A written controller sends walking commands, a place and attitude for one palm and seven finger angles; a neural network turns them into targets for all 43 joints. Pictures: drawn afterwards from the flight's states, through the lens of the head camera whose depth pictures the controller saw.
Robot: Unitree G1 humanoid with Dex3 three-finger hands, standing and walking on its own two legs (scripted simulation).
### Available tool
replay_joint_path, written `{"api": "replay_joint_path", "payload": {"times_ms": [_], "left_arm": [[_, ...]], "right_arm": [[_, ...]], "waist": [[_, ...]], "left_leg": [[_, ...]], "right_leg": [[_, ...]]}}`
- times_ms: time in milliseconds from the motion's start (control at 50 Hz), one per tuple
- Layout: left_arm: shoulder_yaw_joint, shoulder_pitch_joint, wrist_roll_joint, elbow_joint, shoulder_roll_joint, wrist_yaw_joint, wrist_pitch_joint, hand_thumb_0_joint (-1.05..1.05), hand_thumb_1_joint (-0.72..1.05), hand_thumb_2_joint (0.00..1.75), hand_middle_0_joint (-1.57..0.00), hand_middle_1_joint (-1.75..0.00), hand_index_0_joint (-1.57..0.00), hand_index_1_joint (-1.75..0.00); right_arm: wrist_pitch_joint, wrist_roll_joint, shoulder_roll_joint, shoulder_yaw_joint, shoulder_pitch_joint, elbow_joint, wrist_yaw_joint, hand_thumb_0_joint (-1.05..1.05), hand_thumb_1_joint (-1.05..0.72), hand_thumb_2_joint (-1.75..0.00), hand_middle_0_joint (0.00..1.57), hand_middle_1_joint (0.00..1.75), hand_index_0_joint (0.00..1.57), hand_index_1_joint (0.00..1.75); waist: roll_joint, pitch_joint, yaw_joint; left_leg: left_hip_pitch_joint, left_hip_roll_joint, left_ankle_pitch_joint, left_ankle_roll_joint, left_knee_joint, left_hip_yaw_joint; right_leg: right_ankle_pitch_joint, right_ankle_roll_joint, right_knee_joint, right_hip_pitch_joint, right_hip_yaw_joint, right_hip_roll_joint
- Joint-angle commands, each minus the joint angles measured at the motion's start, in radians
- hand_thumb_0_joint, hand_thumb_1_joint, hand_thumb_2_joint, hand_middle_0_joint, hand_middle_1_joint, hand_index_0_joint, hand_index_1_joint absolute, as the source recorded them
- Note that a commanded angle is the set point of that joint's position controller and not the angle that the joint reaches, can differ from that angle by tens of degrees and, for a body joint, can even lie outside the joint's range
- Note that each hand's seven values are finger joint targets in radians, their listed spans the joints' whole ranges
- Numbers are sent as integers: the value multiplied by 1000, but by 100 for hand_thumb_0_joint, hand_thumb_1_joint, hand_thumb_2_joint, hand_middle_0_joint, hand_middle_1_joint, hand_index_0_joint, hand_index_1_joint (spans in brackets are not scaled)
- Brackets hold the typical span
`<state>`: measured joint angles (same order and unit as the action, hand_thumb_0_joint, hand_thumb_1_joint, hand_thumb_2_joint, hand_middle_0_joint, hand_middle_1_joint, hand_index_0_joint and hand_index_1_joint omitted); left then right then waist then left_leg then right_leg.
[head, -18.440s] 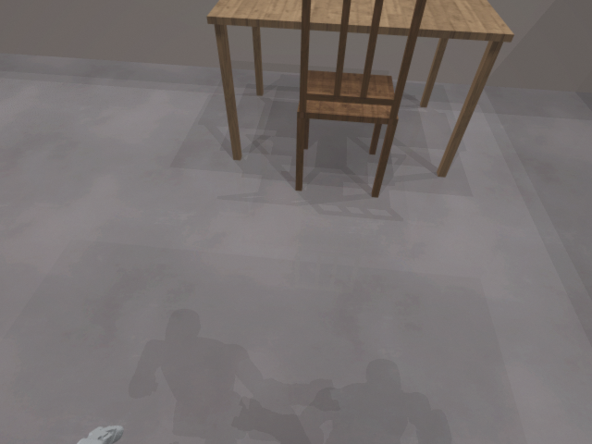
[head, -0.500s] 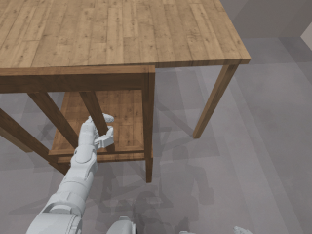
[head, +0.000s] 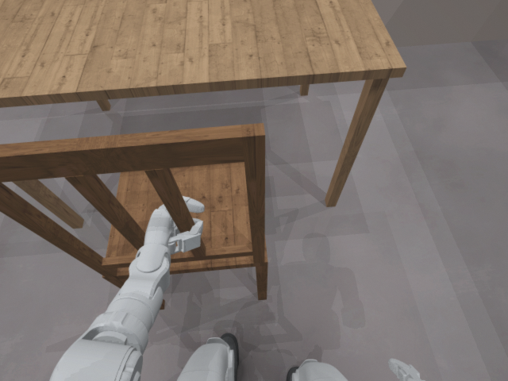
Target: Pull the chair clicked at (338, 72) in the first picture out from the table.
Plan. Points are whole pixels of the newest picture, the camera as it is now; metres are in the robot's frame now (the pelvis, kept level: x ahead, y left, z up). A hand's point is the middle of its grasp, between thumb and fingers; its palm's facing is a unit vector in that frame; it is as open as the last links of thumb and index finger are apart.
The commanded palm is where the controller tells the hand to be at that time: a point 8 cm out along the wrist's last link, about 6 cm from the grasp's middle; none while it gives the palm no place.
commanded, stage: step backward, pulling the chair out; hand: left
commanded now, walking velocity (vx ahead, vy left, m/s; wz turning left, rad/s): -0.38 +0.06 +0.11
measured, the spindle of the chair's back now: (125, 224) +0.37 +0.24 -0.05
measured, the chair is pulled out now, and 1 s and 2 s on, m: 0.17 0.22 0.36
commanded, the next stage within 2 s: none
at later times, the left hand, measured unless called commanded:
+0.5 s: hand (195, 253) +0.32 +0.11 -0.06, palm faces -0.02 -0.99 -0.16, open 5.7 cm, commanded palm +0.32 +0.17 -0.06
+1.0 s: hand (192, 259) +0.31 +0.12 -0.06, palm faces -0.08 -0.98 -0.16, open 5.8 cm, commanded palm +0.29 +0.17 -0.06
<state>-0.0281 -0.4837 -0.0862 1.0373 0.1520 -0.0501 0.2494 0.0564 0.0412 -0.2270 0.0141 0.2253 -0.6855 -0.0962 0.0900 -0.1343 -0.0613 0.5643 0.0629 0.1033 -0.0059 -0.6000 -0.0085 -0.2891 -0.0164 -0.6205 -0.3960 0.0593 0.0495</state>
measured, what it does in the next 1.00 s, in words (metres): steps on the spot: left foot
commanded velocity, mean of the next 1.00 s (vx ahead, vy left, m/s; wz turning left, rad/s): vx -0.38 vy -0.05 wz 0.06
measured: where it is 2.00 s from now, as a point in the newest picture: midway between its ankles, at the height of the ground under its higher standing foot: outside the picture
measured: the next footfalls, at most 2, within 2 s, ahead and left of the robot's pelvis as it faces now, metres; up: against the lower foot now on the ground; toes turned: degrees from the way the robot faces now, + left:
left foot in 0.74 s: -0.02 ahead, +0.17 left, +0.00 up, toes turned +4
left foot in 1.40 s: -0.13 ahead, +0.16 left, +0.00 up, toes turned +7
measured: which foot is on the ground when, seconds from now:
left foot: down 0.00-0.52, up 0.54-0.72, down 0.74-1.00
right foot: down 0.00-1.00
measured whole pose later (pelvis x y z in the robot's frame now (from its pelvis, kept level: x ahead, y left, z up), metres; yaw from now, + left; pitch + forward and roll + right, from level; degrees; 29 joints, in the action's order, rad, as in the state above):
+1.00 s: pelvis -0.07 +0.01 +0.01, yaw +3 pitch +3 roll +0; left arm 0.03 -0.61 -0.03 1.02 0.15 -0.08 0.19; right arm 0.00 0.01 -0.22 -0.01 0.12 -0.68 -0.11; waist -0.01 -0.22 -0.08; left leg 0.38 0.04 0.27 0.05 -0.59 -0.02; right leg -0.13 0.01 -0.53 -0.45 0.07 -0.06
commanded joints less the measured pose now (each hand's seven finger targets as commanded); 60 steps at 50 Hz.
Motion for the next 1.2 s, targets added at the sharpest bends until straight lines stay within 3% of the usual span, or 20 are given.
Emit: {"api": "replay_joint_path", "payload": {"times_ms": [0, 60, 140, 200, 280, 400, 460, 500, 540, 640, 680, 700, 740, 760, 800, 920, 980, 1060, 1120, 1180], "left_arm": [[-3, -371, 41, -147, 235, -45, 52, 0, 90, 90, -50, -145, -50, -145], [9, -355, 46, -126, 223, -59, 52, 0, 90, 90, -50, -145, -50, -145], [28, -355, 39, -124, 193, -60, 59, 0, 90, 90, -50, -145, -50, -145], [65, -363, 29, -134, 136, -47, 67, 0, 90, 90, -50, -145, -50, -145], [54, -367, 29, -168, 137, -51, 62, 0, 90, 90, -50, -145, -50, -145], [45, -376, 42, -156, 148, -39, 59, 0, 90, 90, -50, -145, -50, -145], [22, -367, 46, -154, 181, -33, 53, 0, 90, 90, -50, -145, -50, -145], [5, -383, 56, -141, 217, -48, 46, 0, 90, 90, -50, -145, -50, -145], [10, -359, 61, -131, 184, -54, 20, 0, 90, 90, -50, -145, -50, -145], [-16, -317, 53, -139, 199, -67, 1, 0, 90, 90, -50, -145, -50, -145], [7, -338, 42, -165, 171, -63, -6, 0, 90, 90, -50, -145, -50, -145], [24, -357, 37, -180, 158, -59, -8, 0, 90, 90, -50, -145, -50, -145], [58, -420, 43, -212, 115, -49, 0, 0, 90, 90, -50, -145, -50, -145], [71, -421, 46, -183, 79, -37, 2, 0, 90, 90, -50, -145, -50, -145], [85, -480, 67, -251, 66, -31, 28, 0, 90, 90, -50, -145, -50, -145], [56, -377, 82, -235, 88, -30, 46, 0, 90, 90, -50, -145, -50, -145], [54, -333, 82, -270, 90, -26, 44, 0, 90, 90, -50, -145, -50, -145], [38, -324, 83, -301, 110, -27, 44, 0, 90, 90, -50, -145, -50, -145], [32, -339, 78, -297, 130, -36, 47, 0, 90, 90, -50, -145, -50, -145], [0, -337, 78, -238, 203, -54, 46, 0, 90, 90, -50, -145, -50, -145]], "right_arm": [[-80, 10, -149, -57, 13, 62, -27, 0, -90, -90, 20, 30, 20, 30], [-100, 7, -150, -50, -4, 31, -35, 0, -90, -90, 20, 30, 20, 30], [-120, 0, -178, -52, -13, 16, -51, 0, -90, -90, 20, 30, 20, 30], [-129, 0, -174, -46, -18, 30, -42, 0, -90, -90, 20, 30, 20, 30], [-138, -22, -175, -38, -30, 27, -40, 0, -90, -90, 20, 30, 20, 30], [-165, -23, -169, -47, 17, 14, -35, 0, -90, -90, 20, 30, 20, 30], [-171, -20, -157, -53, 12, 25, -33, 0, -90, -90, 20, 30, 20, 30], [-167, -9, -137, -54, -14, 13, -32, 0, -90, -90, 20, 30, 20, 30], [-155, -22, -139, -46, -66, 15, -30, 0, -90, -90, 20, 30, 20, 30], [-155, -18, -134, -22, -34, -19, -37, 0, -90, -90, 20, 30, 20, 30], [-149, -15, -149, -27, -1, -33, -50, 0, -90, -90, 20, 30, 20, 30], [-147, -11, -162, -36, 16, -37, -55, 0, -90, -90, 20, 30, 20, 30], [-133, -16, -196, -63, 36, -19, -53, 0, -90, -90, 20, 30, 20, 30], [-125, -16, -181, -67, 72, -33, -38, 0, -90, -90, 20, 30, 20, 30], [-112, -28, -150, -65, 57, -5, -35, 0, -90, -90, 20, 30, 20, 30], [-78, -24, -147, -85, 30, 56, -28, 0, -90, -90, 20, 30, 20, 30], [-60, -32, -144, -80, 5, 92, -20, 0, -90, -90, 20, 30, 20, 30], [-52, -37, -131, -73, -13, 105, -6, 0, -90, -90, 20, 30, 20, 30], [-61, -24, -131, -74, -6, 104, -9, 0, -90, -90, 20, 30, 20, 30], [-77, -11, -118, -79, 31, 56, -15, 0, -90, -90, 20, 30, 20, 30]], "waist": [[-127, 352, -6], [-104, 352, 9], [-76, 350, 10], [-53, 329, 16], [126, 340, 29], [82, 385, 8], [-53, 341, 11], [-266, 334, 15], [-181, 331, 52], [-171, 370, 49], [-228, 420, 42], [-232, 445, 34], [-101, 466, 22], [-100, 492, 16], [-37, 535, -9], [-104, 555, -12], [33, 510, -6], [111, 438, 14], [10, 418, 19], [-286, 442, 21]], "left_leg": [[-284, 15, 230, -11, -47, -53], [-329, -8, 164, 12, -102, -42], [-310, 50, 46, -34, 64, -134], [-292, 118, 215, -77, 174, -234], [-306, 213, 388, -123, 304, -407], [-311, 180, 238, -104, 190, -276], [-196, 100, 272, -59, 78, -181], [-207, -33, 256, 28, -297, -34], [-116, -50, 347, 37, -542, -99], [-84, -16, 338, 37, -156, -97], [-152, 0, 180, 39, 70, -72], [-247, 42, -60, 24, 141, -80], [-425, 133, -518, -28, 83, -142], [-471, 147, -568, -35, 65, -124], [-468, 122, -646, -17, -1, -104], [-335, 80, -303, 28, 4, -64], [-312, 147, -374, -16, 101, -131], [-200, 189, -224, -60, 130, -142], [-89, 127, 44, -31, 71, -74], [-204, -53, 390, 32, -217, 28]], "right_leg": [[-219, -10, 303, -17, -227, -235], [-119, -39, 300, -26, -220, -291], [10, 18, 170, 35, -116, -168], [-171, 11, 77, 21, -95, -97], [-212, -15, -92, -8, -83, -53], [-156, -10, 64, 115, -84, -56], [-197, -33, 205, 157, -191, -133], [-305, -123, 367, 33, -397, -380], [-145, -179, 348, 35, -376, -430], [689, -98, 103, 378, -192, -373], [773, -58, 34, 432, -166, -344], [745, -23, -1, 385, -139, -316], [592, 32, -22, 222, -68, -199], [519, 35, 0, 212, -66, -179], [649, 17, 26, 273, -55, -186], [716, -28, 67, 350, -81, -225], [453, 13, 0, 278, -45, -138], [161, 19, -36, 264, -41, -101], [159, 4, 22, 297, -93, -154], [-76, -63, 349, 131, -278, -356]]}}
